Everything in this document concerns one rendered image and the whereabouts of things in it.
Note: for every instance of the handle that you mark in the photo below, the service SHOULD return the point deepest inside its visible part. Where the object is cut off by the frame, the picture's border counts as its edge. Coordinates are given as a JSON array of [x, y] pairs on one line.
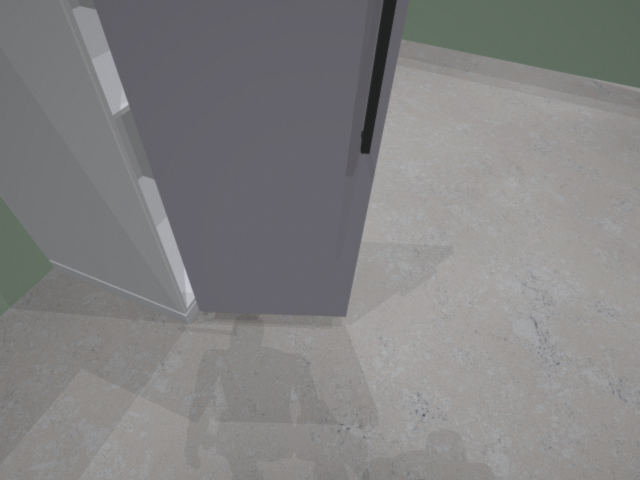
[[384, 34]]

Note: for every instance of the fridge door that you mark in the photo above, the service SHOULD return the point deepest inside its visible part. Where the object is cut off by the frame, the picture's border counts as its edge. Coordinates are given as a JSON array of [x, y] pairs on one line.
[[250, 113]]

